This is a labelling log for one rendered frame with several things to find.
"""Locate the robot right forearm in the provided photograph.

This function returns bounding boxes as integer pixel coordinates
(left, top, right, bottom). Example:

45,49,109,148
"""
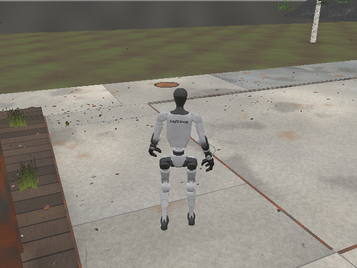
201,136,213,160

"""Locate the robot left forearm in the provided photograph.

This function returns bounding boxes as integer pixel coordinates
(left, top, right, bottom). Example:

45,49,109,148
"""
149,133,158,150

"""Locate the robot left upper arm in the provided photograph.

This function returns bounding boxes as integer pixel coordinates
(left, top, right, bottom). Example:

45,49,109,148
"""
153,112,168,141

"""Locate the left robot hand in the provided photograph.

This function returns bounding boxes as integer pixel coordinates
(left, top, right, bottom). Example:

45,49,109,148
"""
148,147,161,157

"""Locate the robot right upper arm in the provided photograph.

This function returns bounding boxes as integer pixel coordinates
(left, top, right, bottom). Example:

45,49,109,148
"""
191,113,206,144

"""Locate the right robot hand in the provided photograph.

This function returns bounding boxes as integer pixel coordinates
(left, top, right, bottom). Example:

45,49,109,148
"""
201,158,214,172

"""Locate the robot torso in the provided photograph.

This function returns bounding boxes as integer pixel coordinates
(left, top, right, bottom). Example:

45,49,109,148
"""
166,111,192,168

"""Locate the robot right thigh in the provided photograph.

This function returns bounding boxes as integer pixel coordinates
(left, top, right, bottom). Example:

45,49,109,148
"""
186,156,197,192

